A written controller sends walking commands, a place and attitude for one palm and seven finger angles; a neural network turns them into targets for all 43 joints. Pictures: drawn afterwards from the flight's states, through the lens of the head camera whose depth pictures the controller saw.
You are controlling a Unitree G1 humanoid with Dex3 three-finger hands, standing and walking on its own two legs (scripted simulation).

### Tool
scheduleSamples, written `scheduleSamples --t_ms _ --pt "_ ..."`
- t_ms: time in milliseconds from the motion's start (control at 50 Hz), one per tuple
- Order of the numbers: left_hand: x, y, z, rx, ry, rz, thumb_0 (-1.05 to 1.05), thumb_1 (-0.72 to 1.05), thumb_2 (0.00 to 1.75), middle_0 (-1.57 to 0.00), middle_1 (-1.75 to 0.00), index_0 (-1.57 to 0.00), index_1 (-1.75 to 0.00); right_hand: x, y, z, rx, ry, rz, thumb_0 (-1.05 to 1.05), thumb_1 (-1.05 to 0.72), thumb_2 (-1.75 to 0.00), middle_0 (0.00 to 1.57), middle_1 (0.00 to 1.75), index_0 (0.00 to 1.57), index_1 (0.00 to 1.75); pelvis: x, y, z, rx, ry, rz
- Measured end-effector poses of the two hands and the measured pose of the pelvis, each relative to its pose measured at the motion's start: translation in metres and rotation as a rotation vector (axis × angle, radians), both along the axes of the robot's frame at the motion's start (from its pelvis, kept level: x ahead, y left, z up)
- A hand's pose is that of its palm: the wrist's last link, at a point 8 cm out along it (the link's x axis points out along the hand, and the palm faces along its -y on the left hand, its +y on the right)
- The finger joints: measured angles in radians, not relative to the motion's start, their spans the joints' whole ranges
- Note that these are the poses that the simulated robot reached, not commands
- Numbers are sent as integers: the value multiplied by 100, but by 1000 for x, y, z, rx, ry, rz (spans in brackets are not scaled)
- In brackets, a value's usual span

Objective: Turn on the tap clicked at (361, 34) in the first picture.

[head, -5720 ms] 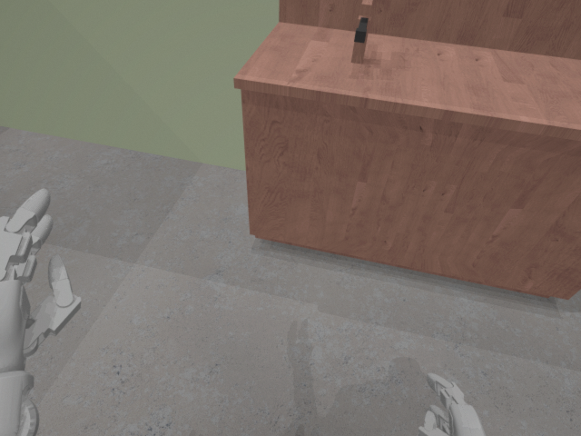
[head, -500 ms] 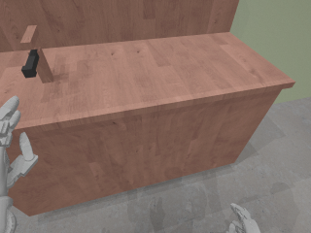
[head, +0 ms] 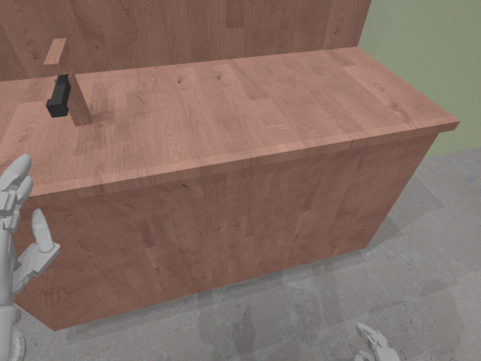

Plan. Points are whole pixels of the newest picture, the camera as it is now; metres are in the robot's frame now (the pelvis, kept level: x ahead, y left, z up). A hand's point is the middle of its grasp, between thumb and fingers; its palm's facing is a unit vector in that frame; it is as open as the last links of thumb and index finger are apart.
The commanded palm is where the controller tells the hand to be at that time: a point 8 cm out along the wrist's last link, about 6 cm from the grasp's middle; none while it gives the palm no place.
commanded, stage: come to a stop and stand still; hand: left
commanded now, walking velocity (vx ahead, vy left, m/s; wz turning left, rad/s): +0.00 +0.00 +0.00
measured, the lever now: (57, 107) +0.52 +0.41 +0.15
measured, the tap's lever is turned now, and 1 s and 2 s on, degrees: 0 0 0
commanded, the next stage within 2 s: look again from close up in 0.06 s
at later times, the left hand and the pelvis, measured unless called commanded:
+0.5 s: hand (85, 231) +0.25 +0.24 +0.13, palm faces +0.26 -0.86 -0.44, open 7.4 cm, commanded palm +0.20 +0.29 +0.18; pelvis +0.04 +0.01 +0.00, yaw -1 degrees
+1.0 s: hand (55, 183) +0.31 +0.31 +0.16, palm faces +0.42 -0.84 -0.34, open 7.5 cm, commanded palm +0.26 +0.33 +0.18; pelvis +0.10 +0.05 -0.01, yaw +0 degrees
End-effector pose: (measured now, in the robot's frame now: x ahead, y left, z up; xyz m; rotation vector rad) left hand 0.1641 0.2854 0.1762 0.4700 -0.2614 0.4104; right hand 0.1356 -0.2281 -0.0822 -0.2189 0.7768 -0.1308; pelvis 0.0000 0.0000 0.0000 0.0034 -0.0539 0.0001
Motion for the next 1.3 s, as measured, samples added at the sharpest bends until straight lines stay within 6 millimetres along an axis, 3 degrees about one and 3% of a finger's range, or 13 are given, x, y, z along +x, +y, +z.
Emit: scheduleSamples --t_ms 160,220,260,300,400,460,520,600,720,820,940,1140,1300 --pt "11 -5 -10 -43 15 1 2 89 90 -21 -30 -20 -30 15 2 0 2 -9 26 1 -90 -89 20 30 20 30 6 -2 0 -11 20 5" --pt "33 20 23 151 -95 -4 2 88 90 -22 -30 -21 -30 18 5 -1 -20 2 94 1 -90 -89 20 30 20 30 -1 -8 -4 -11 25 32" --pt "46 40 43 168 -191 29 2 88 90 -22 -30 -21 -30 19 8 -1 -8 8 114 1 -90 -89 20 30 20 30 -4 -9 -5 -4 25 19" --pt "54 45 47 127 -213 36 2 88 90 -21 -30 -21 -30 20 9 1 28 -20 92 1 -90 -89 20 30 20 30 -1 -5 -3 -2 29 -1" --pt "55 -1 8 56 4 -123 2 90 90 -20 -30 -19 -30 25 13 -2 104 -77 19 1 -90 -89 20 30 20 30 19 11 -1 7 32 -33" --pt "52 -10 -17 18 129 -170 1 89 90 -21 -30 -20 -30 28 17 -3 94 -40 -1 1 -90 -89 20 30 20 30 32 12 0 2 37 -31" --pt "56 6 -27 -5 136 -123 2 88 90 -22 -30 -21 -30 34 19 3 47 2 28 1 -90 -89 20 30 20 30 42 8 2 -6 46 -16" --pt "72 28 -15 -33 14 -30 2 88 90 -22 -30 -21 -30 55 21 12 -8 -1 90 1 -90 -89 20 30 20 30 52 9 3 -18 47 -5" --pt "95 20 15 -25 -136 -93 2 89 90 -21 -30 -20 -30 101 27 26 -20 -113 98 1 -90 -89 20 30 20 30 68 24 1 -34 52 -5" --pt "104 29 4 7 -72 -141 1 89 90 -21 -30 -20 -30 126 36 33 -13 -175 52 1 -90 -89 20 30 20 30 83 36 -4 -40 58 -2" --pt "104 60 -14 -19 -17 -60 2 89 90 -21 -30 -21 -30 132 51 26 -18 -145 57 1 -90 -89 20 30 20 30 95 47 -10 -26 39 -8" --pt "112 64 7 -17 -176 -87 2 89 90 -21 -30 -21 -30 129 76 2 1 -9 118 1 -90 -89 20 30 20 30 103 63 -13 -46 7 22" --pt "132 108 -6 11 -160 -113 1 89 90 -21 -30 -21 -30 132 97 -4 -55 -43 12 1 -90 -89 20 30 20 30 117 108 -28 -40 -25 -13"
